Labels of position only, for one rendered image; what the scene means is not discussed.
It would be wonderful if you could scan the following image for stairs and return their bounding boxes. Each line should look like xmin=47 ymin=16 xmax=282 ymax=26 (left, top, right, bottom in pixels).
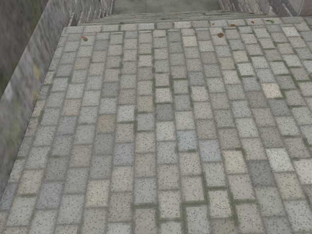
xmin=76 ymin=10 xmax=280 ymax=26

